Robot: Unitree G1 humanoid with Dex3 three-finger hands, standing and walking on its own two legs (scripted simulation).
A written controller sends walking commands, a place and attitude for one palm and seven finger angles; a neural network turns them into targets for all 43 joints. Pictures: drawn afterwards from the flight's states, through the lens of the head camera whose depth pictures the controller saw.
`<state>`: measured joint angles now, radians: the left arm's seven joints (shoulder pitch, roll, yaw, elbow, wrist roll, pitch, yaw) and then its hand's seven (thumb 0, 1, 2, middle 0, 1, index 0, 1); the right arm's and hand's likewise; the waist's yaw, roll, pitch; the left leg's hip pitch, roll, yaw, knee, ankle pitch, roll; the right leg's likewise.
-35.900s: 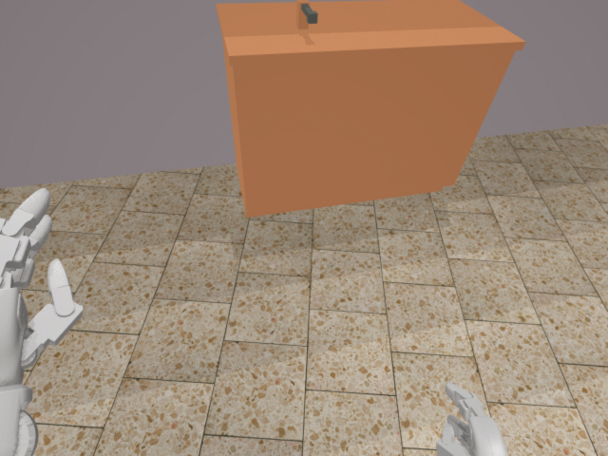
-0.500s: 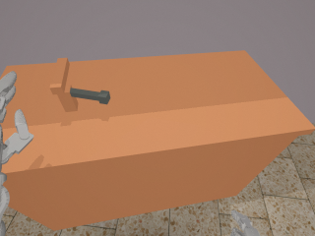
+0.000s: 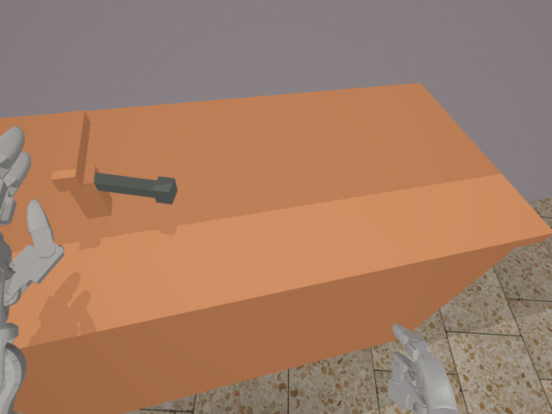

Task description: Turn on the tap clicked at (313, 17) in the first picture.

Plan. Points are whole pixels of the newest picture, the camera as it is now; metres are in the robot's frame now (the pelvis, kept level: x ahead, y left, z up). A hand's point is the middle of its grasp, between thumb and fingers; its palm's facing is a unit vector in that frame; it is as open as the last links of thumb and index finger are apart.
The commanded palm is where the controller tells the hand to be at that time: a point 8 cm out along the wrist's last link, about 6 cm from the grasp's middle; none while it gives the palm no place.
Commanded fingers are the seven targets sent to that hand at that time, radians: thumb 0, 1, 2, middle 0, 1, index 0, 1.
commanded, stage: come to a stop and stand still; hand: left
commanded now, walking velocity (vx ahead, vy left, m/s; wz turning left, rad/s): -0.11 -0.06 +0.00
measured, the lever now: (165, 190) +0.39 +0.21 +0.08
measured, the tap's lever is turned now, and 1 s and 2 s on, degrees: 70 70 70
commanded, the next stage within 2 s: look again from close up in 0.70 s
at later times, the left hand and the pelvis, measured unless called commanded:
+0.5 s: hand (74, 283) +0.20 +0.23 +0.16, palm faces +0.41 -0.84 -0.35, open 7.4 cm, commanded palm +0.14 +0.26 +0.18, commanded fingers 0.00 0.90 0.90 -0.20 -0.30 -0.20 -0.30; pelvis -0.02 -0.02 +0.00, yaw +0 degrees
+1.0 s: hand (67, 283) +0.20 +0.24 +0.15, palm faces +0.33 -0.86 -0.38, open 7.4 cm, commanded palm +0.15 +0.29 +0.18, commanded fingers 0.00 0.90 0.90 -0.20 -0.30 -0.20 -0.30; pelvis -0.02 +0.01 +0.00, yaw +0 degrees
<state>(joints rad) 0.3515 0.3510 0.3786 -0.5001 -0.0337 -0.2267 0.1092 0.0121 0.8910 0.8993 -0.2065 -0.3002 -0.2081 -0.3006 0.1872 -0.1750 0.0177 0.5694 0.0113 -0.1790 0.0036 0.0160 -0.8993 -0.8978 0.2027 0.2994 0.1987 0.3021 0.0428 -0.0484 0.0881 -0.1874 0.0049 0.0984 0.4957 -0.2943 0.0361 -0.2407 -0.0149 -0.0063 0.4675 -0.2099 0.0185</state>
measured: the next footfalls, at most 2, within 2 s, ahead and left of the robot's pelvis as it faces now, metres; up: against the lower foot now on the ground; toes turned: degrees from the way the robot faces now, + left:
none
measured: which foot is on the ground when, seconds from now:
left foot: down 0.00-1.00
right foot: down 0.00-1.00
